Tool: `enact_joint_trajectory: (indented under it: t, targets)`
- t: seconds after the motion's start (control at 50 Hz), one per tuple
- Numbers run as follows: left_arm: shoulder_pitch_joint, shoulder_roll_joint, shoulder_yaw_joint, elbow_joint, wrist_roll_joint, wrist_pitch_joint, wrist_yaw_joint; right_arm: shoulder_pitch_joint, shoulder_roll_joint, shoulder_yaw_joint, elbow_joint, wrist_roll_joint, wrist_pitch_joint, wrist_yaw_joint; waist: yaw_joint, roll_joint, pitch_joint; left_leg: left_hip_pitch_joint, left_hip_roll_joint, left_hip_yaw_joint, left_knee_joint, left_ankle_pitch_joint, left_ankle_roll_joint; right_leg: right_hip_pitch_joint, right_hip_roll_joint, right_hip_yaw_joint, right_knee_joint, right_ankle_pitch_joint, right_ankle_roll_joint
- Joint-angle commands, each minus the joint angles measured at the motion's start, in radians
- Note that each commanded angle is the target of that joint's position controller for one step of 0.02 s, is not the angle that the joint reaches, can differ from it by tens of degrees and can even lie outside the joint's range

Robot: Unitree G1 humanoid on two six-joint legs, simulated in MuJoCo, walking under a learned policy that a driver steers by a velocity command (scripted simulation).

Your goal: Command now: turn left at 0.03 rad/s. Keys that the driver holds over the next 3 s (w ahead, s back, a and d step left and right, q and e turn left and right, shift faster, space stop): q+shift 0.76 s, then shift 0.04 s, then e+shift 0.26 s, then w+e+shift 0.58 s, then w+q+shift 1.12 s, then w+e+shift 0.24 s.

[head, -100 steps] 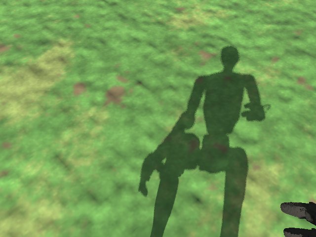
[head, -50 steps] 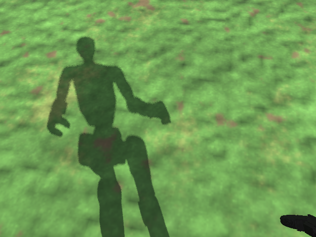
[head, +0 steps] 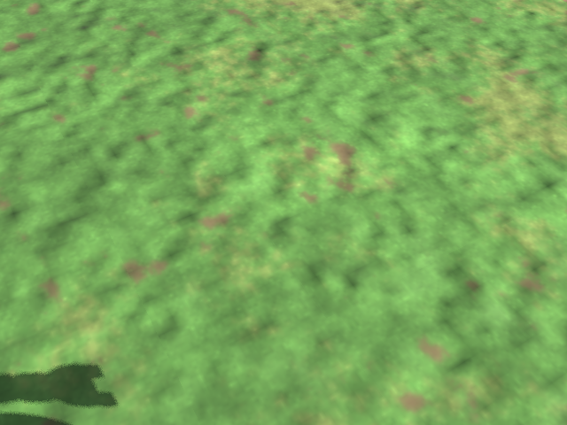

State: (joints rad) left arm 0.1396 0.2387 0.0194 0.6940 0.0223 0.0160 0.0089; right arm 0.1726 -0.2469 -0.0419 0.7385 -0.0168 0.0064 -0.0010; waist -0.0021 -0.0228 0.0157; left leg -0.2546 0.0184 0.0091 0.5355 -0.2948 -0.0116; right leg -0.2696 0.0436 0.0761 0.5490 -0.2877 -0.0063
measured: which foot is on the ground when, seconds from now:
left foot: down 0.00-0.26, up 0.28-0.68, down 0.70-1.00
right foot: down 0.00-0.70, up 0.72-1.00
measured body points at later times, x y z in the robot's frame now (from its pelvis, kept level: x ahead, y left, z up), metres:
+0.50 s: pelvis -0.01 -0.02 +0.01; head +0.04 -0.01 +0.46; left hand +0.02 +0.29 -0.09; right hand +0.25 -0.23 -0.09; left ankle -0.06 +0.12 -0.66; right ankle +0.00 -0.12 -0.73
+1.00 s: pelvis -0.01 +0.06 +0.01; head +0.00 +0.09 +0.46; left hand -0.09 +0.36 -0.11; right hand +0.29 -0.02 -0.07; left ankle -0.07 +0.12 -0.73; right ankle +0.11 -0.05 -0.69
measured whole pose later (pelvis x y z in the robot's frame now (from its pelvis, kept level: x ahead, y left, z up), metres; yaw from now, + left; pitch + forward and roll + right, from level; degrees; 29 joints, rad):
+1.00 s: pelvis -0.01 +0.06 +0.01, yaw +38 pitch +1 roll +0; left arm 0.18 0.30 0.07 0.73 -0.01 0.03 0.01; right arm 0.10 -0.24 -0.04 0.65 -0.03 0.01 -0.02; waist 0.02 -0.04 0.05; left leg -0.23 -0.05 0.00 0.44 -0.23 0.06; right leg -0.48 -0.07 0.01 0.85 -0.29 0.08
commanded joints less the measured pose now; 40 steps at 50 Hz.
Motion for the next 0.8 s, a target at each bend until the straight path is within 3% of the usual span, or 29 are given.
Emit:
enact_joint_trajectory:
  t: [0.02,0.06,0.08,0.12,0.18,0.22,0.24,0.26,0.28,0.3,0.32,0.34,0.36,0.4,0.46,0.56,0.62,0.66,0.68,0.7,0.72,0.74,0.76,0.78,0.8]
  targets:
    - [-0.012,0.126,0.043,-0.037,0.009,-0.003,0.01,-0.073,-0.11,-0.016,-0.073,0.006,-0.033,0.01,0.021,0.122,-0.054,-0.028,0.096,-0.132,-0.136,0.175,0.067,0.094,-0.049,0.03,-0.069,0.082,0.001]
    - [-0.013,0.152,0.06,-0.046,0.006,0.008,0.024,-0.075,-0.197,-0.039,-0.086,0.027,-0.037,0.008,0.022,0.15,-0.021,-0.057,0.111,-0.191,-0.137,0.227,0.09,0.077,-0.033,-0.007,-0.026,0.081,-0.001]
    - [0.0,0.15,0.065,-0.044,0.003,0.007,0.03,-0.07,-0.21,-0.045,-0.094,0.033,-0.032,0.003,0.024,0.168,-0.028,-0.053,0.128,-0.232,-0.136,0.262,0.115,0.064,-0.024,-0.031,0.003,0.065,0.004]
    - [0.01,0.129,0.071,-0.044,-0.003,0.003,0.037,-0.042,-0.218,-0.055,-0.107,0.037,-0.017,-0.011,0.008,0.189,-0.041,-0.018,0.162,-0.333,-0.132,0.32,0.177,0.0,0.001,-0.055,0.068,0.023,0.013]
    - [0.031,0.097,0.076,-0.052,-0.013,-0.011,0.03,-0.037,-0.223,-0.066,-0.126,0.039,-0.003,-0.025,0.009,0.22,-0.067,0.061,0.208,-0.468,-0.132,0.389,0.239,-0.106,0.023,-0.03,0.125,-0.14,0.009]
    - [0.071,0.099,0.082,-0.044,-0.022,-0.024,0.021,-0.079,-0.22,-0.072,-0.145,0.05,0.007,-0.028,0.036,0.194,-0.087,0.054,0.188,-0.485,-0.099,0.412,0.213,-0.07,0.012,-0.009,0.032,-0.109,0.0]
    - [0.119,0.113,0.088,-0.027,-0.023,-0.031,0.017,-0.124,-0.213,-0.074,-0.163,0.06,0.018,-0.032,0.065,0.167,-0.104,-0.009,0.143,-0.446,-0.055,0.356,0.167,0.036,-0.011,-0.001,-0.09,0.009,-0.007]
    - [0.148,0.183,0.108,-0.019,-0.011,-0.03,0.019,-0.146,-0.17,-0.065,-0.189,0.064,0.027,-0.034,0.06,0.038,-0.104,-0.153,0.058,-0.347,0.082,0.206,0.093,0.156,-0.139,0.112,-0.19,0.089,-0.049]
    - [0.126,0.257,0.125,-0.016,0.002,-0.024,0.017,-0.098,-0.141,-0.059,-0.208,0.057,0.03,-0.029,0.009,-0.262,-0.063,-0.361,-0.103,-0.14,0.266,-0.146,0.013,0.217,-0.33,0.348,-0.251,0.318,-0.169]
    - [0.073,0.192,0.103,-0.062,0.02,-0.033,0.017,-0.027,-0.2,-0.079,-0.175,0.033,0.027,-0.027,0.003,-0.223,-0.092,-0.386,-0.054,-0.144,0.516,-0.344,-0.029,0.218,-0.453,0.394,-0.229,0.523,-0.255]
    - [0.029,0.15,0.087,-0.085,0.017,-0.036,0.022,0.005,-0.23,-0.097,-0.148,0.038,0.03,-0.019,-0.02,-0.114,-0.095,-0.378,-0.026,-0.152,0.636,-0.306,-0.04,0.194,-0.428,0.3,-0.211,0.566,-0.253]
    - [-0.017,0.146,0.085,-0.095,0.007,-0.036,0.028,0.019,-0.215,-0.099,-0.133,0.045,0.04,-0.018,-0.042,-0.058,-0.077,-0.385,-0.006,-0.129,0.682,-0.238,-0.057,0.182,-0.367,0.195,-0.199,0.526,-0.215]
    - [-0.035,0.151,0.086,-0.097,-0.005,-0.038,0.034,0.011,-0.191,-0.092,-0.131,0.046,0.047,-0.016,-0.034,-0.053,-0.051,-0.428,0.016,-0.116,0.686,-0.16,-0.072,0.194,-0.335,0.127,-0.205,0.494,-0.193]
    - [-0.005,0.164,0.087,-0.09,-0.002,-0.031,0.051,-0.03,-0.152,-0.078,-0.152,0.054,0.054,-0.006,0.0,-0.085,-0.036,-0.439,0.034,-0.064,0.654,-0.079,-0.099,0.201,-0.293,0.019,-0.22,0.5,-0.191]
    - [0.059,0.187,0.095,-0.079,0.005,-0.016,0.061,-0.1,-0.129,-0.064,-0.203,0.054,0.055,0.009,0.049,-0.097,-0.057,-0.448,0.057,-0.024,0.538,-0.058,-0.117,0.282,-0.33,-0.033,-0.227,0.51,-0.218]
    - [0.027,0.241,0.118,-0.08,-0.01,-0.014,0.032,-0.114,-0.127,-0.063,-0.235,0.045,0.066,0.031,0.046,-0.105,-0.068,-0.302,0.076,0.045,0.341,-0.053,-0.081,0.246,-0.373,-0.152,-0.217,0.517,-0.206]
    - [0.009,0.247,0.128,-0.07,-0.034,-0.024,0.005,-0.107,-0.143,-0.076,-0.24,0.05,0.088,0.037,0.031,-0.126,-0.073,-0.2,0.057,0.09,0.22,-0.055,-0.037,0.231,-0.388,-0.209,-0.163,0.533,-0.166]
    - [-0.013,0.237,0.13,-0.062,-0.054,-0.024,-0.005,-0.062,-0.152,-0.09,-0.232,0.052,0.097,0.041,-0.009,-0.121,-0.089,-0.096,0.029,0.116,0.077,-0.006,0.009,0.218,-0.386,-0.252,-0.067,0.534,-0.113]
    - [0.002,0.214,0.126,-0.047,-0.06,-0.023,-0.009,0.014,-0.173,-0.106,-0.207,0.049,0.094,0.031,-0.048,-0.076,-0.114,0.04,-0.007,0.113,-0.032,0.084,0.048,0.158,-0.347,-0.3,0.062,0.534,-0.062]
    - [0.035,0.188,0.12,-0.045,-0.045,-0.027,-0.014,0.123,-0.273,-0.145,-0.186,0.047,0.087,0.01,-0.089,0.086,-0.138,0.273,0.049,-0.052,-0.103,0.451,0.119,-0.057,-0.263,-0.335,0.299,0.308,0.018]
    - [-0.006,0.11,0.093,-0.121,0.015,-0.037,-0.013,0.119,-0.404,-0.164,-0.213,0.038,0.077,-0.003,-0.033,0.384,-0.144,0.444,0.283,-0.463,-0.059,0.901,0.288,-0.44,-0.103,-0.299,0.61,-0.423,0.107]
    - [-0.065,0.148,0.097,-0.138,0.014,-0.039,-0.002,0.115,-0.37,-0.149,-0.229,-0.003,0.034,0.017,-0.09,0.265,-0.288,0.373,0.384,-0.613,-0.141,0.705,0.424,-0.483,-0.063,-0.047,0.753,-0.45,0.112]
    - [-0.114,0.18,0.103,-0.145,-0.015,-0.039,0.007,0.086,-0.327,-0.133,-0.216,0.004,0.007,0.023,-0.08,0.175,-0.219,0.327,0.333,-0.523,-0.181,0.534,0.385,-0.503,-0.08,-0.006,0.759,-0.359,0.089]
    - [-0.109,0.182,0.105,-0.136,-0.022,-0.039,0.017,0.029,-0.286,-0.12,-0.208,0.027,-0.002,0.012,-0.041,0.145,-0.138,0.267,0.277,-0.437,-0.193,0.436,0.321,-0.519,-0.095,-0.002,0.706,-0.253,0.069]
    - [-0.084,0.199,0.11,-0.113,-0.011,-0.034,0.029,-0.031,-0.241,-0.102,-0.217,0.043,0.002,-0.001,-0.011,0.109,-0.107,0.211,0.243,-0.377,-0.184,0.423,0.274,-0.497,-0.114,0.002,0.658,-0.174,0.067]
